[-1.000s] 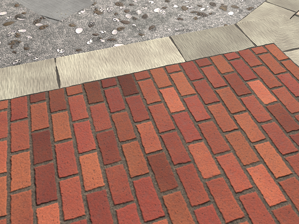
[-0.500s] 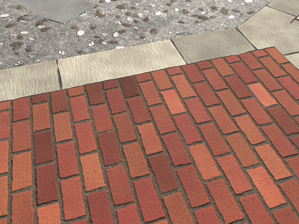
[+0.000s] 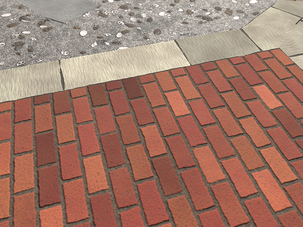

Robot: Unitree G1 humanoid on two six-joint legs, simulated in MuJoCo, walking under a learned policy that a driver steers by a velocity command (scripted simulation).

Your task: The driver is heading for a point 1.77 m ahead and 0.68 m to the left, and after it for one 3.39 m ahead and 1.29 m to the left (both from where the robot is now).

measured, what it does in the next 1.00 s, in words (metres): lifts its right foot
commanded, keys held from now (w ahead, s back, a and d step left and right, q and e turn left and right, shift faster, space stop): no key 0.64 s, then w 0.36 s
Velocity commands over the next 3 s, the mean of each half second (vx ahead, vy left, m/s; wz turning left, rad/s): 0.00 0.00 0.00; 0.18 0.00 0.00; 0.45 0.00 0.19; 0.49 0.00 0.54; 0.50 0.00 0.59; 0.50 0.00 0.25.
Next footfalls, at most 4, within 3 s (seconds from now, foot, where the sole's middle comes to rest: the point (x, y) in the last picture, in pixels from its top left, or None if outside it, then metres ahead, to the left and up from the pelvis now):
1.02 right None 0.23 -0.13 -0.78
1.58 left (149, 224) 0.54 0.04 -0.78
2.12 right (157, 153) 0.91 0.00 -0.78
2.66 left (93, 144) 0.96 0.34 -0.78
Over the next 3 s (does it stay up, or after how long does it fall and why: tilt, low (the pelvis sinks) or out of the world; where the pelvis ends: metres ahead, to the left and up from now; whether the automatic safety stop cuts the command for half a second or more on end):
stays up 1.02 0.32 0.00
